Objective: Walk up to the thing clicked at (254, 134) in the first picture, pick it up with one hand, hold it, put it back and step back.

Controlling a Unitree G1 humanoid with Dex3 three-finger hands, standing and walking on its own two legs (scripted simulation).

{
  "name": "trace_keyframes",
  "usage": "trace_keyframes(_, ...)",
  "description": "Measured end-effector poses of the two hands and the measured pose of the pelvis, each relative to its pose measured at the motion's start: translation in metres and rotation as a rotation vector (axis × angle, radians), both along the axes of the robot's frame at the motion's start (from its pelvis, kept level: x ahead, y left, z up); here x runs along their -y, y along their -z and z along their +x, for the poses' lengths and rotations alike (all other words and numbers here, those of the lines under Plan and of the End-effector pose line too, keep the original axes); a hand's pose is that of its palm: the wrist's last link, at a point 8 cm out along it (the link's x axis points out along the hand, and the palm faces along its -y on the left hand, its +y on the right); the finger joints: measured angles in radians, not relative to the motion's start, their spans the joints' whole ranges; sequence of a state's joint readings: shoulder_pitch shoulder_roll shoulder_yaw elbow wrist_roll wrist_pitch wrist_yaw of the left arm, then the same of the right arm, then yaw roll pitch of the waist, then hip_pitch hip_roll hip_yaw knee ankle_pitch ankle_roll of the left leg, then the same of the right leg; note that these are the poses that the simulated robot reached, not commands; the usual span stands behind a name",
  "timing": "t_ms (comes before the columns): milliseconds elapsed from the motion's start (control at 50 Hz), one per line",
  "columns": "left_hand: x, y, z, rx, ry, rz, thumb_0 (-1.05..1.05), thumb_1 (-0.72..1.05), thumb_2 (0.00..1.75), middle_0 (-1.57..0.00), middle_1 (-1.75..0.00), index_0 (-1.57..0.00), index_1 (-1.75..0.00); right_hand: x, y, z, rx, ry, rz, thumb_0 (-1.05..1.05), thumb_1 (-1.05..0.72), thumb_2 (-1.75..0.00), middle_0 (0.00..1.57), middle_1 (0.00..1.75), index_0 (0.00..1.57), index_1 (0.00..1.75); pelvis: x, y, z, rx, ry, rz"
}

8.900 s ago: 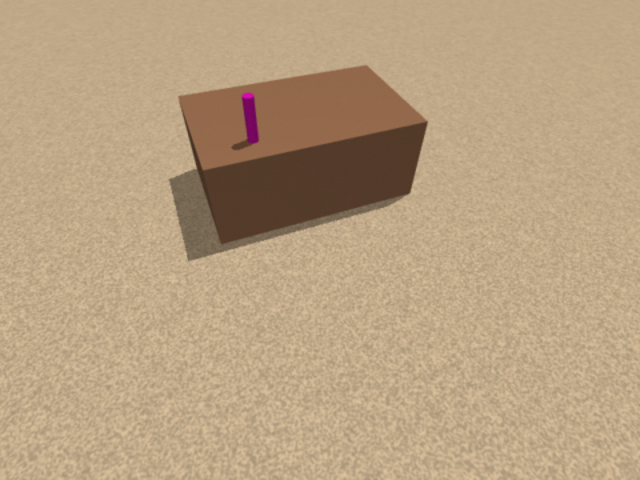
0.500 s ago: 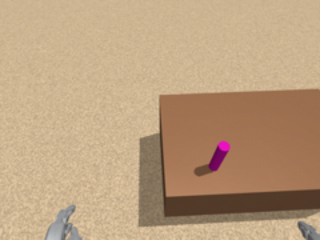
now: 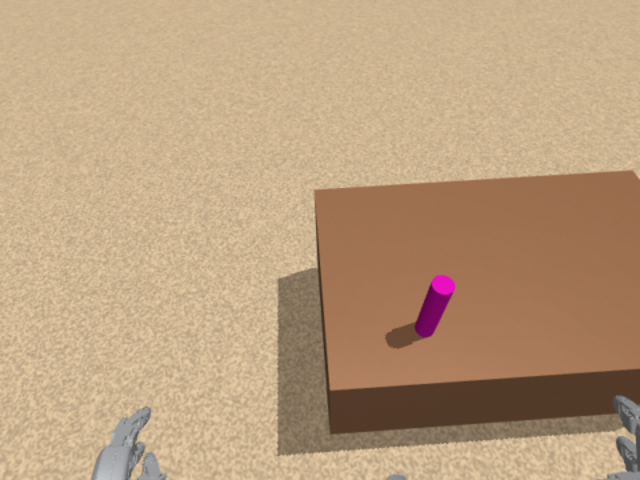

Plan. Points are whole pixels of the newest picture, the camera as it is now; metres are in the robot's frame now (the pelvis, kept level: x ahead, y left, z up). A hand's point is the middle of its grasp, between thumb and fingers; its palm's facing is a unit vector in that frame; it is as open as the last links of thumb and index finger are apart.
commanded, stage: go down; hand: right
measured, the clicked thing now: (433, 308) +0.49 -0.19 -0.24
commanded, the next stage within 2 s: none
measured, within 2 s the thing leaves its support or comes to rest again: neither
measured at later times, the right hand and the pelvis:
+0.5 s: hand (620, 348) +0.31 -0.35 -0.01, palm faces +0.14 +0.98 -0.16, open 17.6 cm; pelvis -0.02 +0.00 +0.00, yaw +2 degrees
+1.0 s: hand (632, 301) +0.36 -0.37 +0.02, palm faces +0.16 +0.98 -0.11, open 17.2 cm; pelvis -0.02 +0.00 -0.01, yaw +2 degrees
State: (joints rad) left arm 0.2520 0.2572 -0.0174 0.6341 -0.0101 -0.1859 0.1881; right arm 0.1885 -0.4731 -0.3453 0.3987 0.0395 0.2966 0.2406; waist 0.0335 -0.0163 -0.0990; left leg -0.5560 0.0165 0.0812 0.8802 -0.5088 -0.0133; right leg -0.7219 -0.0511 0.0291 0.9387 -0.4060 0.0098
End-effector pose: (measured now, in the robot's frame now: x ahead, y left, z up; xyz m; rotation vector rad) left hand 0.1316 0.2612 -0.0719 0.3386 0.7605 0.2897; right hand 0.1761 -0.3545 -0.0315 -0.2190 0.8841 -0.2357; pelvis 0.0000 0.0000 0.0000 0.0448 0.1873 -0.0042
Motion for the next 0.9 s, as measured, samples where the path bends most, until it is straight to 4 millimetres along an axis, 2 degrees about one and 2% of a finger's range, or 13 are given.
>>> trace_keyframes(200, -0.007, 0.000, -0.027, -0.051, -0.025, 0.020, 0.01, 0.89, 0.90, -0.21, -0.30, -0.21, -0.30, 0.023, -0.031, 0.067, 0.171, -0.029, 0.046, -0.01, 0.55, -0.05, 0.04, 0.05, 0.05, 0.06, 0.004, -0.004, -0.007, 0.002, -0.014, 0.001)
trace_keyframes(400, -0.014, 0.010, -0.076, -0.202, -0.048, 0.015, 0.01, 0.90, 0.90, -0.20, -0.30, -0.20, -0.30, 0.034, -0.040, 0.096, 0.286, -0.049, 0.078, -0.01, 0.55, -0.06, 0.04, 0.05, 0.04, 0.06, 0.004, -0.002, -0.014, -0.021, -0.032, -0.003)
trace_keyframes(520, -0.016, 0.015, -0.096, -0.268, -0.044, 0.016, 0.01, 0.90, 0.90, -0.20, -0.30, -0.20, -0.30, 0.041, -0.047, 0.113, 0.366, -0.053, 0.081, -0.02, 0.56, -0.06, 0.03, 0.05, 0.04, 0.06, 0.002, 0.001, -0.020, -0.043, -0.035, -0.002)
trace_keyframes(660, -0.020, 0.015, -0.105, -0.298, -0.041, 0.024, 0.01, 0.91, 0.90, -0.20, -0.30, -0.20, -0.30, 0.047, -0.058, 0.132, 0.433, -0.058, 0.089, -0.02, 0.54, -0.06, 0.03, 0.05, 0.04, 0.06, 0.000, 0.004, -0.022, -0.064, -0.039, -0.001)
trace_keyframes(900, -0.022, 0.018, -0.103, -0.332, -0.015, 0.036, 0.01, 0.91, 0.90, -0.20, -0.30, -0.20, -0.30, 0.059, -0.063, 0.152, 0.500, -0.061, 0.102, -0.02, 0.49, -0.07, 0.04, 0.05, 0.04, 0.06, 0.000, 0.010, -0.021, -0.103, -0.040, 0.005)
